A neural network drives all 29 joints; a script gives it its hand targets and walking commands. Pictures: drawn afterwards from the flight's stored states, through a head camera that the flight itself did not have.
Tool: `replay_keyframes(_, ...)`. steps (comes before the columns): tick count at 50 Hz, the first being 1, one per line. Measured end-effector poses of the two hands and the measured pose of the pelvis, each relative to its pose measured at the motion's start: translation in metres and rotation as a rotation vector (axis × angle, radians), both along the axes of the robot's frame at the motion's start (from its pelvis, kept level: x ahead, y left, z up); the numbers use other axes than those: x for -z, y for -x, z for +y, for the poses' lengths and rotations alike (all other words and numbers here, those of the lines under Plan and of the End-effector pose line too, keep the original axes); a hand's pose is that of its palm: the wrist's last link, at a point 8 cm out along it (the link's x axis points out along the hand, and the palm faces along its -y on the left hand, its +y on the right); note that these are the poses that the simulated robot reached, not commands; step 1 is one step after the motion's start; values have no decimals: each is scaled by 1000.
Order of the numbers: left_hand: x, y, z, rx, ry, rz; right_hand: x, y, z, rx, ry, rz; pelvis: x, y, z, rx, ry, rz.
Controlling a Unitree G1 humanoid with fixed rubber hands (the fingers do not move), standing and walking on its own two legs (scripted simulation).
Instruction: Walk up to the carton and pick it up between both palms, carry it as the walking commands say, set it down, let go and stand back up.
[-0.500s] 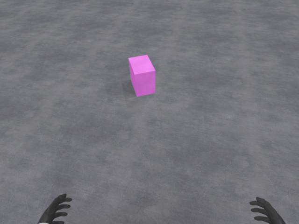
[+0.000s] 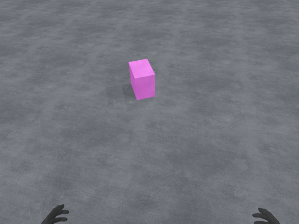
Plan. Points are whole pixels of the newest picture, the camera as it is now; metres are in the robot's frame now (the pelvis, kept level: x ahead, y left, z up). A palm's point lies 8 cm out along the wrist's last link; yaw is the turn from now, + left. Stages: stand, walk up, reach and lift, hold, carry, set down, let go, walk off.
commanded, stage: stand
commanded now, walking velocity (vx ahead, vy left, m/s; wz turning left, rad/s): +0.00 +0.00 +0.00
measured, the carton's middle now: (142, 79) +1.46 +0.14 -0.64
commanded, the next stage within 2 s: walk up in 1.54 s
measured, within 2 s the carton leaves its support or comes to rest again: neither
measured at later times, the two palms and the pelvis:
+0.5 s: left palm out of the picture +0.10 +0.31 -0.10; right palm out of the picture +0.10 -0.31 -0.10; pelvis +0.00 +0.00 +0.01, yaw +0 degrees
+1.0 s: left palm out of the picture +0.11 +0.31 -0.10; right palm out of the picture +0.11 -0.31 -0.10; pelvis +0.01 +0.00 +0.01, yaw +0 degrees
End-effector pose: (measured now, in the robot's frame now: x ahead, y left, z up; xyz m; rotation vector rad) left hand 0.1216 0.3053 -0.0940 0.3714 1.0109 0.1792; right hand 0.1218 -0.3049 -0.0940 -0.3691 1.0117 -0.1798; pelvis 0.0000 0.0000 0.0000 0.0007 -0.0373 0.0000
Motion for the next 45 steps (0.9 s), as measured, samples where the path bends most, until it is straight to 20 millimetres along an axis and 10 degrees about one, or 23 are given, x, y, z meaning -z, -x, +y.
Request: replay_keyframes(45,2,16,8,-41,-10,96,2,18,-7,48,13,94,-7,-4,1,2,1,0)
